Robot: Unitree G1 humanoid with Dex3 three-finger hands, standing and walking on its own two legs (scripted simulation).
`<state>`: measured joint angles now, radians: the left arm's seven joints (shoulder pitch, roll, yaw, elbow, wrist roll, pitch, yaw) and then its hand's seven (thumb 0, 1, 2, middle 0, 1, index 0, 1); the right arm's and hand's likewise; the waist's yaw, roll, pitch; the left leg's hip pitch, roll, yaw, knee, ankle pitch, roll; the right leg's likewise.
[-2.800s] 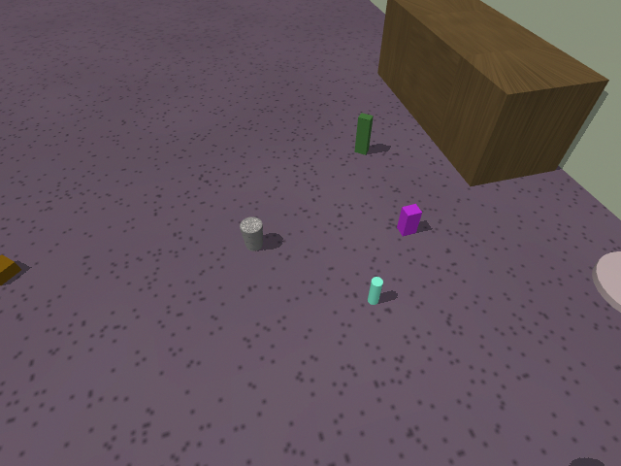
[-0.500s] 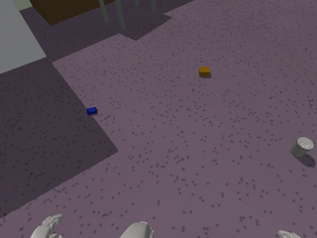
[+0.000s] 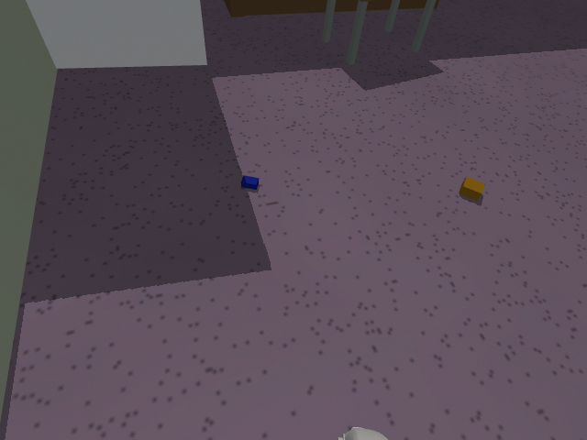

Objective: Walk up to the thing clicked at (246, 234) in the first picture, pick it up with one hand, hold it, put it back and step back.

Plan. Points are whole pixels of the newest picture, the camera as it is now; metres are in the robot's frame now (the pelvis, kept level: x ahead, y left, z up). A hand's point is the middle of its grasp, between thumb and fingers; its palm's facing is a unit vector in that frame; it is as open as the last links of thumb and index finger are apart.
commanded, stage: walk up
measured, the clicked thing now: out of the picture +0.36 -1.07 -0.70
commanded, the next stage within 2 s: stand in 1.68 s
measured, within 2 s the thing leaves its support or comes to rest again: neither
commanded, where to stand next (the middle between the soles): +0.07 +0.01 m, yaw +25 degrees
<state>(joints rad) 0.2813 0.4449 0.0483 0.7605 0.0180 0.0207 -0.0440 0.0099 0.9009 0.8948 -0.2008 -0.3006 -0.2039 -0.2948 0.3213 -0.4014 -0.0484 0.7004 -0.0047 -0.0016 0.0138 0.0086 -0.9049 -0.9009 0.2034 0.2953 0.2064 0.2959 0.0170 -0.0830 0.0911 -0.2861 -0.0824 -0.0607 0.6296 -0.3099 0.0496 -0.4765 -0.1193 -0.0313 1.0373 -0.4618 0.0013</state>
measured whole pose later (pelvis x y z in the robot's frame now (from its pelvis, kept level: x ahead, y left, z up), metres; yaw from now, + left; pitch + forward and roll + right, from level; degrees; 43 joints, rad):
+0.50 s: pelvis -0.01 -0.02 +0.00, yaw +17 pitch -3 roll +2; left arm 0.26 0.42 0.06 0.73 0.05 -0.01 -0.03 0.01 0.89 0.89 -0.21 -0.30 -0.21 -0.30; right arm 0.31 -0.44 -0.06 0.78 -0.01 0.01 0.03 0.01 -0.91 -0.90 0.20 0.30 0.20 0.30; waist 0.05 0.02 0.11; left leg -0.42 0.00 -0.04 0.87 -0.43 -0.02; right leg -0.32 -0.16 -0.13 0.66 -0.30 -0.01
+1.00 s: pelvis -0.01 -0.02 -0.01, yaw +25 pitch -2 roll +0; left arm 0.26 0.39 0.03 0.94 0.03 0.02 -0.03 0.01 0.90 0.89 -0.20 -0.30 -0.21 -0.30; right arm 0.20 -0.39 -0.02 0.90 0.00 -0.02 -0.01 0.01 -0.91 -0.90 0.20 0.30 0.21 0.30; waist 0.05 -0.02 0.07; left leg -0.38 -0.04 -0.11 0.75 -0.41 0.02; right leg -0.30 -0.08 -0.04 0.70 -0.36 0.03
